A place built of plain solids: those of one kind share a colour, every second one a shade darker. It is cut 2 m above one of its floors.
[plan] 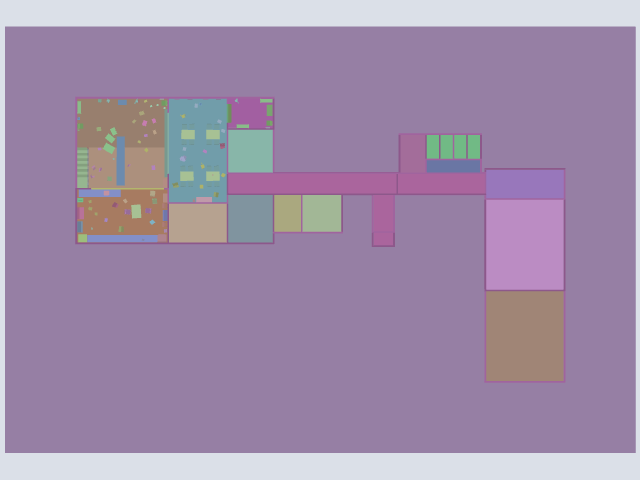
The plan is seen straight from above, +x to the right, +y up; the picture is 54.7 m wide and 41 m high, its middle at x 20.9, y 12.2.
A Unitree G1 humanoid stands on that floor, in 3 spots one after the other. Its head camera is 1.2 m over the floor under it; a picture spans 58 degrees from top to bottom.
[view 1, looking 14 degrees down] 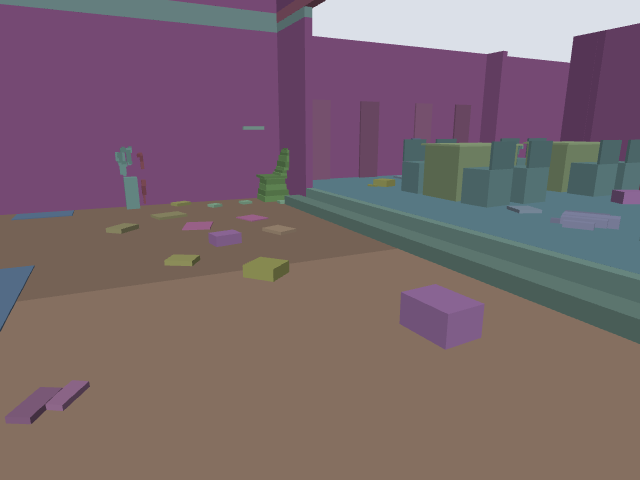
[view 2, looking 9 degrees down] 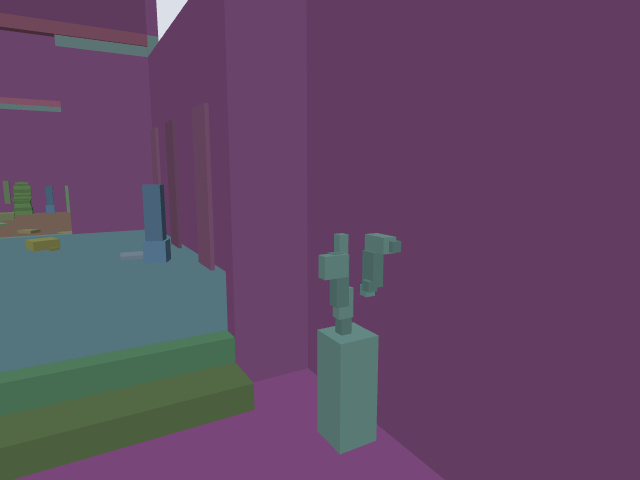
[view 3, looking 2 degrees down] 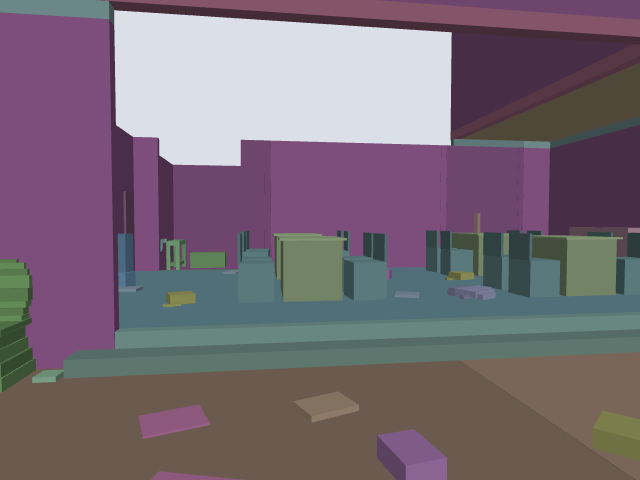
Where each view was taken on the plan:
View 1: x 4.92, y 16.48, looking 64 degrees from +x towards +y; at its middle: floor_doma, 4.96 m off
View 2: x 15.28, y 23.07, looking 150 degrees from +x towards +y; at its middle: wall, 2.42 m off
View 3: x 4.02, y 21.85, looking -8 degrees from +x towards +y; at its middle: kitchen_table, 5.09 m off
